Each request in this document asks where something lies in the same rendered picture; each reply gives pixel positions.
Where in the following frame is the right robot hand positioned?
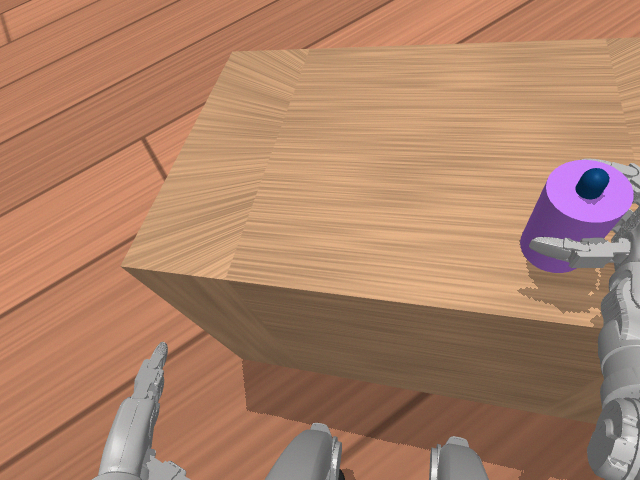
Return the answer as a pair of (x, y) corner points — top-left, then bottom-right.
(529, 158), (640, 271)

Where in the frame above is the right robot arm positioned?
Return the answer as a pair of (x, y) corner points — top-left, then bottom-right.
(587, 261), (640, 480)

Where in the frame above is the bottle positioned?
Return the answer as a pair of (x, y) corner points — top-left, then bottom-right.
(520, 160), (634, 273)

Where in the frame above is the left robot hand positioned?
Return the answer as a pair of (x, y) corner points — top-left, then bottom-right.
(98, 342), (191, 480)

